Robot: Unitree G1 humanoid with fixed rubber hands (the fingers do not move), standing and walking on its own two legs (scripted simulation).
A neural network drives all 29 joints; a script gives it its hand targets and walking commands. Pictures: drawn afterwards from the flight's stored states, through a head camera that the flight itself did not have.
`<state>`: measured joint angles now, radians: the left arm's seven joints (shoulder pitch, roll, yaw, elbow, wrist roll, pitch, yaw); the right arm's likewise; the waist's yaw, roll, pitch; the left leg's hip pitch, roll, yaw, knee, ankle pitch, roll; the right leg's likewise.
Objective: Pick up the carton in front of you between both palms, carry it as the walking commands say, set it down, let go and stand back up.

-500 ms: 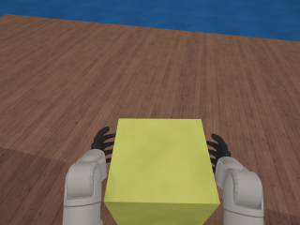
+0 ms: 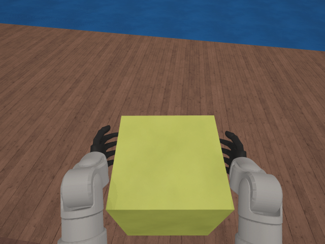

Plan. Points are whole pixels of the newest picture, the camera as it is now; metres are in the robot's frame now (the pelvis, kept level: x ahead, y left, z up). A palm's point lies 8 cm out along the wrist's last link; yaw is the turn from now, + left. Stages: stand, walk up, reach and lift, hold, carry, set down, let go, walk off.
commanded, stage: carry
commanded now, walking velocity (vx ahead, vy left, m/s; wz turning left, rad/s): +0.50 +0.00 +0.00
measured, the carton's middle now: (167, 179) +0.27 +0.00 +0.02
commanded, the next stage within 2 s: none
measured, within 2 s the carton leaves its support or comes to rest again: neither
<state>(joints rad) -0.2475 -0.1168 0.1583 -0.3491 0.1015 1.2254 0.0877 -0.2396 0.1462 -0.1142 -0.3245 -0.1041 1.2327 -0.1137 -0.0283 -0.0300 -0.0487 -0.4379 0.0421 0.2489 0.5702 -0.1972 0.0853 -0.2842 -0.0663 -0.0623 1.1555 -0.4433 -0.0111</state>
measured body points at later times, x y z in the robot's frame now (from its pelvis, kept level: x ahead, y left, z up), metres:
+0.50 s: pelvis +0.33 -0.04 -0.02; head +0.38 -0.05 +0.43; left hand +0.70 +0.15 +0.08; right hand +0.72 -0.16 +0.07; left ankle +0.17 +0.09 -0.63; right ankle +0.38 -0.09 -0.74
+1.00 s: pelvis +0.68 +0.00 -0.03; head +0.75 +0.00 +0.41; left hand +1.06 +0.15 +0.05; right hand +1.06 -0.15 +0.05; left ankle +0.70 +0.02 -0.76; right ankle +0.60 -0.13 -0.67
